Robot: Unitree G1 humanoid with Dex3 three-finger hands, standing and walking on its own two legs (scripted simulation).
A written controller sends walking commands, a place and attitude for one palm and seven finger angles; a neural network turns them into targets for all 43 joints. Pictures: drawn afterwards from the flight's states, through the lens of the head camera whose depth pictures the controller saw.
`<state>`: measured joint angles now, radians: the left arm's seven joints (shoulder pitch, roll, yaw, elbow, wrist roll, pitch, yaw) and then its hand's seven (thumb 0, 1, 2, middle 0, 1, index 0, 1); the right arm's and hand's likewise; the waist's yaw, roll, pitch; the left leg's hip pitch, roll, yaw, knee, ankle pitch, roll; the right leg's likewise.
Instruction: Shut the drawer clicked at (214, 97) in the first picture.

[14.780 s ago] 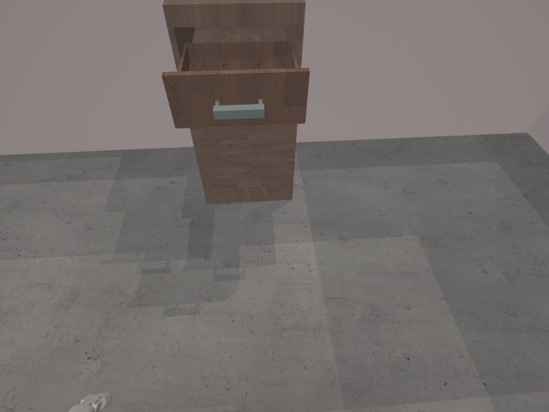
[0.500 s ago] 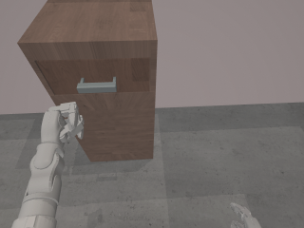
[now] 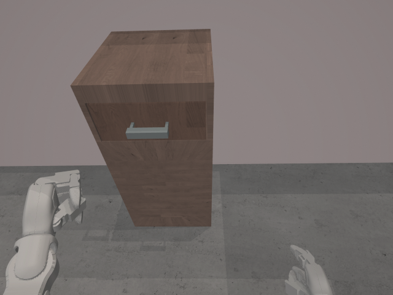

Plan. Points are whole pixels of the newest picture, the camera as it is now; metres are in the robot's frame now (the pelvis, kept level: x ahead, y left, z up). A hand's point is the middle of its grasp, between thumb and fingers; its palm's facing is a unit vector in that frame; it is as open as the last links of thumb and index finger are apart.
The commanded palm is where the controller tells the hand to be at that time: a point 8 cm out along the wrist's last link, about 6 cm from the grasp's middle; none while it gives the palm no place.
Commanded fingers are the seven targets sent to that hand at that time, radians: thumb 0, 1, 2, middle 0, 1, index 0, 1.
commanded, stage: draw the hand back to the body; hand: left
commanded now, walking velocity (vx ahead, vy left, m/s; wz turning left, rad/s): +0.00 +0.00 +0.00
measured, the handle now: (148, 128) +0.61 +0.23 -0.03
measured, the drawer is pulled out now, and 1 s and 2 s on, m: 0.00 0.00 0.00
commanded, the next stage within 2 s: step back with the hand held close in 0.38 s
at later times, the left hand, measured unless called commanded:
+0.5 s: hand (56, 220) +0.19 +0.24 +0.15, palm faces +0.41 -0.84 -0.36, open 3.2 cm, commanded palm +0.13 +0.28 +0.17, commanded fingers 0.00 0.90 0.90 -1.40 -1.60 -1.40 -1.60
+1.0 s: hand (29, 233) +0.16 +0.26 +0.16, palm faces +0.30 -0.81 -0.50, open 3.2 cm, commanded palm +0.10 +0.30 +0.17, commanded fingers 0.00 0.90 0.90 -1.40 -1.60 -1.40 -1.60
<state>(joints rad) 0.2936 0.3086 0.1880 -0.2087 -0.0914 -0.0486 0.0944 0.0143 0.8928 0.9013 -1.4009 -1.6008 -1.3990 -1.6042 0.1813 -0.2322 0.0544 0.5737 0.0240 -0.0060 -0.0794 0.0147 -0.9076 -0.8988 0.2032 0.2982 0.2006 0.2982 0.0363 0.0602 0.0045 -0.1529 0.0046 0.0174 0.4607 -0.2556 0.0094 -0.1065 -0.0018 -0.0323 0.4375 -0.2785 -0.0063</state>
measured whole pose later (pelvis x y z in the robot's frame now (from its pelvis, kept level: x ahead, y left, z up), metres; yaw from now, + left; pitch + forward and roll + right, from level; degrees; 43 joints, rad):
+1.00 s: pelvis -0.04 +0.02 +0.00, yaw +0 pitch +1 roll -1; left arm 0.64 0.42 0.38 -0.60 -0.06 -0.17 0.12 0.01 0.89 0.90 -1.40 -1.60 -1.40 -1.60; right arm 0.17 -0.22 -0.02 0.52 0.01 0.03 -0.08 0.02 -0.91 -0.90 0.20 0.30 0.20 0.30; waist 0.00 0.01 0.05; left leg -0.30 -0.01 0.03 0.48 -0.20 0.04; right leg -0.25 -0.02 -0.02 0.44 -0.21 0.03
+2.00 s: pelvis -0.25 +0.04 -0.02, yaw +1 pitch -1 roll -4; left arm 0.57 0.48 0.43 -0.61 -0.08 -0.24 0.10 0.01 0.88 0.90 -1.40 -1.60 -1.40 -1.60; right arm 0.17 -0.17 0.00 0.58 -0.01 -0.07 -0.05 0.01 -0.91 -0.90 0.21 0.30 0.20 0.30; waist -0.07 0.01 0.04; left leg -0.59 0.00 -0.01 0.57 -0.14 -0.01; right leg -0.15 0.06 -0.03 0.61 -0.43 -0.02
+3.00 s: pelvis -0.28 +0.07 -0.01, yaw +0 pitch +0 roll -1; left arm 0.65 0.42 0.42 -0.59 -0.04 -0.25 0.15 0.01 0.89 0.90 -1.40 -1.60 -1.40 -1.60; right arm 0.20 -0.18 0.00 0.60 0.01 -0.12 -0.04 0.01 -0.91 -0.90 0.20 0.30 0.20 0.30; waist -0.04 0.03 0.04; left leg -0.29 0.06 0.06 0.57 -0.28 -0.01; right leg -0.23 0.01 -0.07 0.53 -0.30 -0.02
